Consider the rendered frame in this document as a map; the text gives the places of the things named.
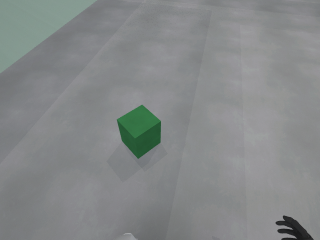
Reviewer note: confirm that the robot right hand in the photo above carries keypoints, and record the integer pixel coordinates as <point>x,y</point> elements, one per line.
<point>297,230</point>

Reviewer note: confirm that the carton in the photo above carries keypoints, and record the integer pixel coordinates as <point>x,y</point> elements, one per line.
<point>140,130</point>

